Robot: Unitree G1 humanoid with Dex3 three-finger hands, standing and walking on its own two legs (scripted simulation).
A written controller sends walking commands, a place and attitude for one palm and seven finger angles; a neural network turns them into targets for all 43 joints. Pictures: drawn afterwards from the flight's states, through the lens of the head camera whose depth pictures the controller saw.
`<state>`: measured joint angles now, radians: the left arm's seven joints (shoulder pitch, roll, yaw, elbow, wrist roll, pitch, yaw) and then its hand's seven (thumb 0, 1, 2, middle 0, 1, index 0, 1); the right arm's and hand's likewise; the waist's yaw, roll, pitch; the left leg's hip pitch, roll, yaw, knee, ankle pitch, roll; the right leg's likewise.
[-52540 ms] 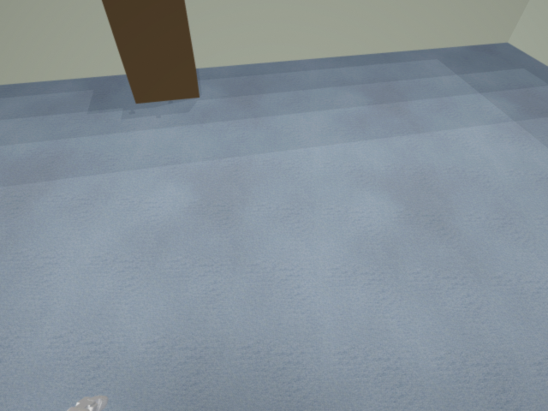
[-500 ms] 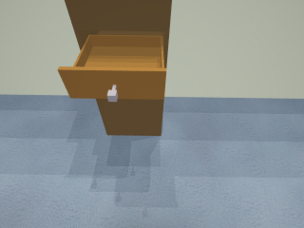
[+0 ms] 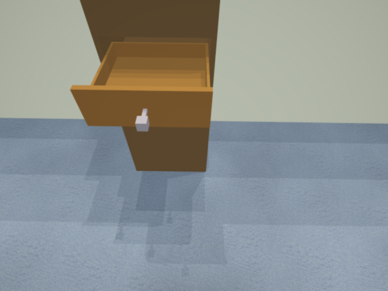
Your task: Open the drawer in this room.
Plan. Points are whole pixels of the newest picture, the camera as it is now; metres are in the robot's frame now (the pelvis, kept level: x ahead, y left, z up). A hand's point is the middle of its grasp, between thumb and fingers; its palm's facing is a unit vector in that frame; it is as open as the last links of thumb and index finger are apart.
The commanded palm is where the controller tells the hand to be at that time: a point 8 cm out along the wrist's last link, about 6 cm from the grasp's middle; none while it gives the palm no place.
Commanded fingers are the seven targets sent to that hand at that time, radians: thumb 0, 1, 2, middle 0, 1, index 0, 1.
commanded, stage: stand and wait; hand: left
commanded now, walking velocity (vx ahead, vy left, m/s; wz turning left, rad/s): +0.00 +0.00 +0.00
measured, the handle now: (143, 119) +0.54 +0.18 +0.00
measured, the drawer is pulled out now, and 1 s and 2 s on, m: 0.29 0.29 0.29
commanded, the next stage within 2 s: none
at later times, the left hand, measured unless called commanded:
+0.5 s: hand out of the picture +0.02 +0.17 -0.17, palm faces +0.04 -0.98 -0.20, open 7.4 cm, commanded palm none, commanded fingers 0.00 0.90 0.90 -0.20 -0.30 -0.20 -0.30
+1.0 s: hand out of the picture +0.02 +0.16 -0.17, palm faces +0.04 -0.98 -0.20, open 7.4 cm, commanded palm none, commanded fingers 0.00 0.90 0.90 -0.20 -0.30 -0.20 -0.30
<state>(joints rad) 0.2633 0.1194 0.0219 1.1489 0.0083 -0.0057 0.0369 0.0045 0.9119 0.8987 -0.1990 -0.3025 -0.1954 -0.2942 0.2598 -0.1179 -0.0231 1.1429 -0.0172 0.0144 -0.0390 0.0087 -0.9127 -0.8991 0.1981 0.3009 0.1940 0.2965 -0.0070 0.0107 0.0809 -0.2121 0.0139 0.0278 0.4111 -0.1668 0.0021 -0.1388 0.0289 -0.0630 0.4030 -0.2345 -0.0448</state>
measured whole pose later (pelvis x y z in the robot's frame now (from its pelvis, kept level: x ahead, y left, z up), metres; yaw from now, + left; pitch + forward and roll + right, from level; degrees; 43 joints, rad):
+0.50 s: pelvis +0.01 -0.01 +0.00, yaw +0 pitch -2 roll +0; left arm 0.24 0.14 0.02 1.15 0.01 -0.01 0.04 0.00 0.91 0.90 -0.20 -0.30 -0.20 -0.29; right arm 0.25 -0.13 -0.02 1.15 -0.02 0.01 -0.04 0.01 -0.91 -0.90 0.20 0.30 0.19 0.30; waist -0.01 0.01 0.07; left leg -0.18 0.02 0.03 0.39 -0.17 -0.01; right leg -0.11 0.03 -0.06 0.38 -0.24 -0.05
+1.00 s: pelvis +0.02 -0.01 +0.00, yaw +0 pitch -2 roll +0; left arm 0.26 0.14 0.02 1.15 0.01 -0.01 0.04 0.00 0.91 0.90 -0.20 -0.30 -0.20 -0.29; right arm 0.24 -0.14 -0.02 1.16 -0.02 0.01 -0.04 0.00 -0.91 -0.90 0.20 0.30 0.19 0.30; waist -0.01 0.01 0.06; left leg -0.17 0.03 0.03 0.38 -0.18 -0.02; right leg -0.09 0.04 -0.06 0.36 -0.24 -0.06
